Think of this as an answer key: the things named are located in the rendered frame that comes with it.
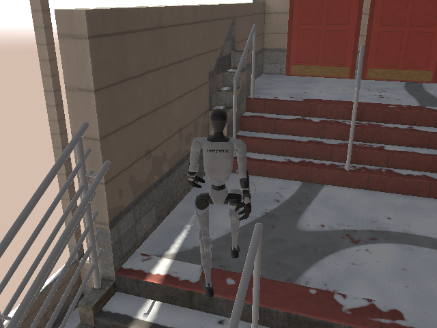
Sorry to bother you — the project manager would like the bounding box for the robot left forearm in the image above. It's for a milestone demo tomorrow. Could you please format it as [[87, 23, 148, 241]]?
[[187, 163, 196, 181]]

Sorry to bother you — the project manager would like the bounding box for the robot right hand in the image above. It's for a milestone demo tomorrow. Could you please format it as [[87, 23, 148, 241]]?
[[235, 201, 251, 221]]

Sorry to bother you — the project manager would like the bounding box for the right robot thigh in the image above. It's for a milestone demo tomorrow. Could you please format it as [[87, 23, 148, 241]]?
[[228, 189, 242, 220]]

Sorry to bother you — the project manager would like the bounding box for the robot left foot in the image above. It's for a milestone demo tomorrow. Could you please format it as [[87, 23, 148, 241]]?
[[201, 278, 214, 297]]

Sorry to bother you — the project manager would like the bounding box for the robot right forearm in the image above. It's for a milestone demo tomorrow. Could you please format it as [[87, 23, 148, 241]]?
[[240, 169, 251, 204]]

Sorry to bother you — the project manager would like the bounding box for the left robot upper arm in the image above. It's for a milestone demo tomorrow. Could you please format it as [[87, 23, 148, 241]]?
[[188, 137, 205, 172]]

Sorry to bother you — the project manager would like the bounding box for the right robot upper arm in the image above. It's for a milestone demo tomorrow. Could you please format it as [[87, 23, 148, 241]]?
[[233, 139, 247, 178]]

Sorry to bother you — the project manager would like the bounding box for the robot left hand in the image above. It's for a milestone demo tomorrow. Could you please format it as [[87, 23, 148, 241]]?
[[188, 176, 205, 188]]

